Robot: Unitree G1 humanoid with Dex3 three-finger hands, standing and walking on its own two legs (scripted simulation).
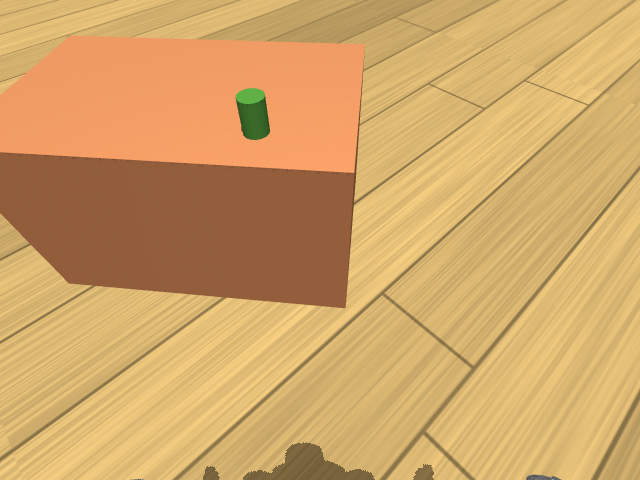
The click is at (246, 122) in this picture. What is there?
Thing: squat round
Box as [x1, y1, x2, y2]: [235, 88, 269, 139]
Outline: 248,88 238,92 235,97 244,136 250,139 258,139 264,137 269,132 264,93 261,90 256,88
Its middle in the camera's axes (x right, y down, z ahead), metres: -0.17 -0.32 +0.97
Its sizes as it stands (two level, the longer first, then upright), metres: 0.072 0.072 0.103
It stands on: a support 0.65 m high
